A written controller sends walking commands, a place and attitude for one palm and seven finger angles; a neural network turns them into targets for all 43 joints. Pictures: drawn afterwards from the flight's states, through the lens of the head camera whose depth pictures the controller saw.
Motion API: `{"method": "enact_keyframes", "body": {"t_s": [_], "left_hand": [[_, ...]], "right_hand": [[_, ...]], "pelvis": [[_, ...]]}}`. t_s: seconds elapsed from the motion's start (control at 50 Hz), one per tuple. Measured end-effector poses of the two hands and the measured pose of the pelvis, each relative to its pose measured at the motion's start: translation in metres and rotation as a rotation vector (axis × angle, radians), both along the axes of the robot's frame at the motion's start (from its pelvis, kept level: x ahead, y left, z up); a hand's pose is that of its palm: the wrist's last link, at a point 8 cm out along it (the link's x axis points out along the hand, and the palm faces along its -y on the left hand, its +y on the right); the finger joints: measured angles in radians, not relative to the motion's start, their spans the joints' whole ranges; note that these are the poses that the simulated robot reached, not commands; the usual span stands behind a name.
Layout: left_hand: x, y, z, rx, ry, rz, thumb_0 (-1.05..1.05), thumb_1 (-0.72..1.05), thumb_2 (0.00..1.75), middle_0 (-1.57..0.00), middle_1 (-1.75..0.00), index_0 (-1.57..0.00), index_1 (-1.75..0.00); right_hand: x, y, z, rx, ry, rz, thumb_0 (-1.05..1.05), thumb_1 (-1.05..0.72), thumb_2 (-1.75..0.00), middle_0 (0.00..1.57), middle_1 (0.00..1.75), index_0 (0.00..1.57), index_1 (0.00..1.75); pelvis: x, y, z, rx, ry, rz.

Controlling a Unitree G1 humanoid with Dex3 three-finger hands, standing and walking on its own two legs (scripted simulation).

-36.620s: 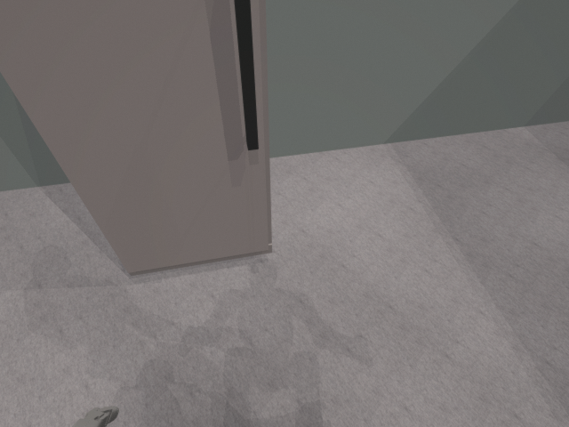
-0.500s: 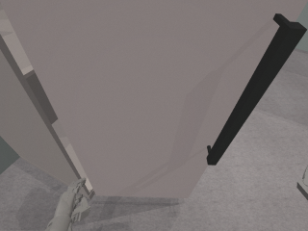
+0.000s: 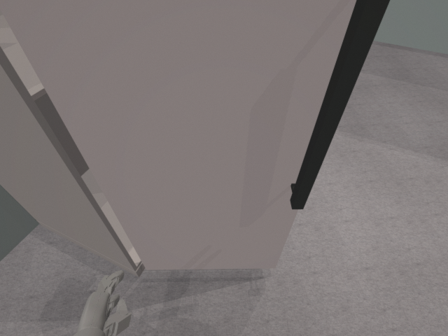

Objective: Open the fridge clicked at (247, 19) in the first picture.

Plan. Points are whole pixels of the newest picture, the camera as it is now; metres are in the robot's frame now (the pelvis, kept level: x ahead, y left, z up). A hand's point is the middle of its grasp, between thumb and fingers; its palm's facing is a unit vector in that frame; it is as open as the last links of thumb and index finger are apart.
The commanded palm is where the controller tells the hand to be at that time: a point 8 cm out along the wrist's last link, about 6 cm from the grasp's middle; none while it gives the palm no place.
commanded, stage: step back with the hand held close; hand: right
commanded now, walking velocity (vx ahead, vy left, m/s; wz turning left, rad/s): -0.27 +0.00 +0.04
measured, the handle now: (319, 126) +0.47 -0.15 +0.14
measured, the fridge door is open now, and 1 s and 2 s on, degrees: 64 64 64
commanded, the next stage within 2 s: stop stepping back and stand still in 1.00 s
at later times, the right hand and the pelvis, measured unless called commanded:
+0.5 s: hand out of the picture +0.17 -0.25 +0.18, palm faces +0.48 +0.75 -0.46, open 7.4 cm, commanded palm +0.10 -0.29 +0.19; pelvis -0.04 +0.01 -0.01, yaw +0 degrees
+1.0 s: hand out of the picture +0.09 -0.26 +0.19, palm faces +0.46 +0.82 -0.34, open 7.4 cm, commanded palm +0.04 -0.30 +0.19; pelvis -0.12 +0.00 +0.01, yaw +3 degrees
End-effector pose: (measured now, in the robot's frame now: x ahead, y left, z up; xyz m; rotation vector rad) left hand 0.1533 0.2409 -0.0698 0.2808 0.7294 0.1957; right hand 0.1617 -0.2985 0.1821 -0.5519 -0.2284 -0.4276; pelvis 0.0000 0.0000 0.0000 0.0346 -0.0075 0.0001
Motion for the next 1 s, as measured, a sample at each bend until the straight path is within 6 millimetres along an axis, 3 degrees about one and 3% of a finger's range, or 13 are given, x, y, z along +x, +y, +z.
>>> {"method": "enact_keyframes", "body": {"t_s": [0.14, 0.46, 0.7, 0.82, 0.9, 1.0], "left_hand": [[-0.004, 0.0, -0.003, 0.011, -0.014, -0.025, 0.01, 0.9, 0.9, -0.21, -0.3, -0.21, -0.3], [-0.017, 0.001, -0.004, 0.017, -0.05, -0.036, 0.01, 0.9, 0.9, -0.21, -0.3, -0.21, -0.3], [-0.06, 0.005, -0.005, 0.055, 0.007, 0.008, 0.01, 0.9, 0.9, -0.21, -0.3, -0.21, -0.3], [-0.08, -0.007, -0.003, 0.025, 0.007, -0.013, 0.01, 0.9, 0.9, -0.21, -0.3, -0.2, -0.3], [-0.085, -0.016, -0.002, -0.009, -0.006, -0.066, 0.01, 0.9, 0.9, -0.21, -0.3, -0.2, -0.3], [-0.099, -0.026, 0.012, -0.009, 0.009, -0.069, 0.01, 0.9, 0.9, -0.21, -0.3, -0.21, -0.3]], "right_hand": [[-0.019, -0.004, 0.005, -0.026, -0.051, -0.028, 0.01, -0.89, -0.9, 0.21, 0.31, 0.21, 0.3], [-0.036, 0.008, 0.009, -0.078, -0.112, 0.03, 0.01, -0.89, -0.9, 0.21, 0.31, 0.21, 0.3], [-0.061, 0.002, 0.005, -0.042, -0.132, 0.06, 0.01, -0.89, -0.9, 0.22, 0.31, 0.21, 0.3], [-0.094, -0.012, 0.01, -0.039, -0.114, 0.009, 0.01, -0.89, -0.9, 0.22, 0.31, 0.21, 0.3], [-0.117, -0.006, 0.006, 0.017, -0.098, -0.017, 0.01, -0.89, -0.9, 0.21, 0.31, 0.21, 0.3], [-0.117, 0.005, 0.015, 0.07, -0.124, 0.053, 0.01, -0.89, -0.9, 0.21, 0.31, 0.21, 0.3]], "pelvis": [[-0.01, 0.001, -0.005, 0.002, -0.012, -0.001], [-0.035, 0.007, -0.014, -0.006, -0.014, -0.005], [-0.065, -0.002, -0.015, 0.006, -0.017, -0.013], [-0.08, 0.0, -0.008, 0.043, -0.005, -0.044], [-0.098, 0.004, -0.005, 0.014, 0.033, 0.011], [-0.118, -0.002, 0.009, -0.024, 0.018, 0.045]]}}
